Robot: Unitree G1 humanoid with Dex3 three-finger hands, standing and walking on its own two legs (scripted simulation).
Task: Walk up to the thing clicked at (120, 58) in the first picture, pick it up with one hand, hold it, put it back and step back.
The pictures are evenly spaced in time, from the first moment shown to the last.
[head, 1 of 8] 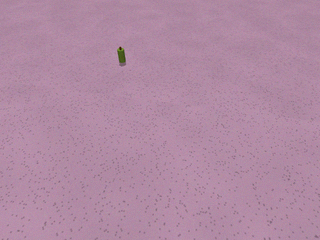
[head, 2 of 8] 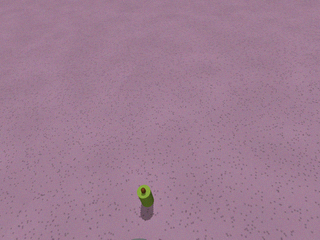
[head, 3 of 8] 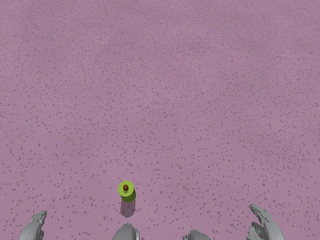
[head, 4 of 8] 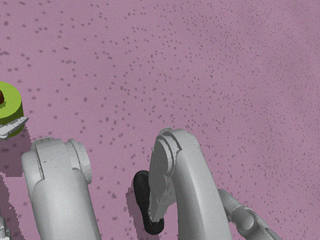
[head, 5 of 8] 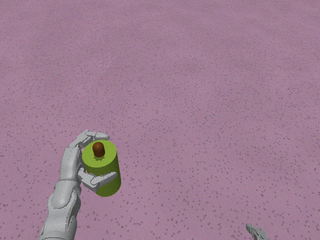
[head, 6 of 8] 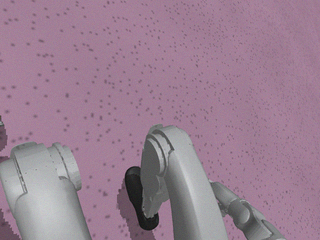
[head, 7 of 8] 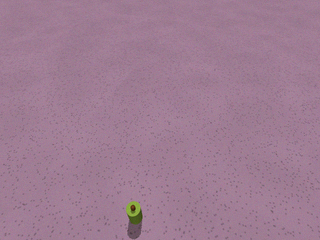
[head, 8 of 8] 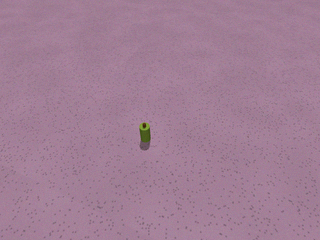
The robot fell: no
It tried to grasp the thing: yes
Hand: left
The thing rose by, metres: 0.66
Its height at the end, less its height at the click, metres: +0.00
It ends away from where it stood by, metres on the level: 0.02
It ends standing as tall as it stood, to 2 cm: yes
